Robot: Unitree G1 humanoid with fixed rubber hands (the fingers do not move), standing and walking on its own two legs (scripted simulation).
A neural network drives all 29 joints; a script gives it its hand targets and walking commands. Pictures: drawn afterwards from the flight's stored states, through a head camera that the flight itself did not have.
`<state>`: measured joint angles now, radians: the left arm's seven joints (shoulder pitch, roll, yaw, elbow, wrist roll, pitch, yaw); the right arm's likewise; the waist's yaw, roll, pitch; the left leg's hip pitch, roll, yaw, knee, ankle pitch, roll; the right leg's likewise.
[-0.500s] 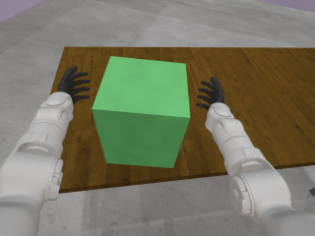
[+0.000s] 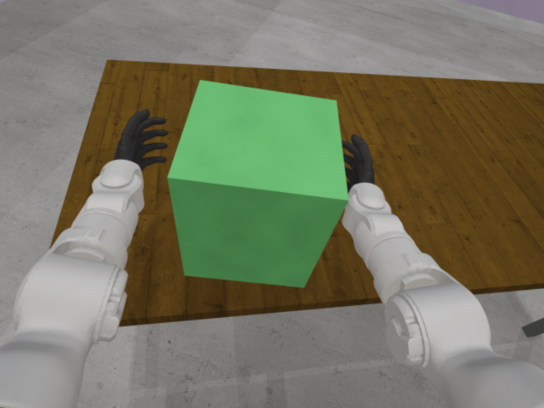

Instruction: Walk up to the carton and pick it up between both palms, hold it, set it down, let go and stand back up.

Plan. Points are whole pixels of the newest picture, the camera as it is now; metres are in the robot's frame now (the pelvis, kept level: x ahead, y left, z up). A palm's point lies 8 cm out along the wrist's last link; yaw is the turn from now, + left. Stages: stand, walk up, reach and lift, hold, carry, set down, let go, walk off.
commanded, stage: reach and lift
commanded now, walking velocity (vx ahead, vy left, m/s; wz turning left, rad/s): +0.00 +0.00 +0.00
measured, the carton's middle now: (256, 192) +0.44 +0.00 +0.05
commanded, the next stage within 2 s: none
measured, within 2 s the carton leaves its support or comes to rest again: neither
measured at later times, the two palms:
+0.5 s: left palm (160, 174) +0.46 +0.15 +0.08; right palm (356, 192) +0.41 -0.15 +0.09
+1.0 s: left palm (155, 182) +0.44 +0.15 +0.08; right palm (354, 203) +0.40 -0.15 +0.09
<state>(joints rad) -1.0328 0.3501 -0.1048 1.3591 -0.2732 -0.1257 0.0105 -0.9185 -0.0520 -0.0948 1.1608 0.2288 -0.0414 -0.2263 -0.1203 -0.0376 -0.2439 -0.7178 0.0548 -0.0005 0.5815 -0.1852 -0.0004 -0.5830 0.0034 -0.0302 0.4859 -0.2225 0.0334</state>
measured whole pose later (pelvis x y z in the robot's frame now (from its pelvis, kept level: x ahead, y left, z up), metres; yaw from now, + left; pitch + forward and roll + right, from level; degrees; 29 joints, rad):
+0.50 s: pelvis -0.01 +0.00 +0.01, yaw -1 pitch +16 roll -2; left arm -1.00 0.23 0.13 1.29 -0.03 -0.15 0.02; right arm -0.88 0.05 -0.31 1.07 -0.01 -0.10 -0.24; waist -0.10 -0.05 -0.16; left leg -0.66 0.05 0.01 0.52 -0.15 0.00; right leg -0.54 0.00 -0.02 0.45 -0.19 0.03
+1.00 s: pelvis +0.02 +0.00 +0.02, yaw +0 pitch +7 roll -1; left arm -0.87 0.11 0.47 1.23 0.32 -0.21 -0.05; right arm -0.72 0.21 -0.69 0.92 -0.48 -0.24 -0.13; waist -0.05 -0.05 -0.06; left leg -0.36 0.03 0.05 0.37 -0.14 0.01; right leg -0.25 -0.03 -0.01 0.29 -0.17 0.04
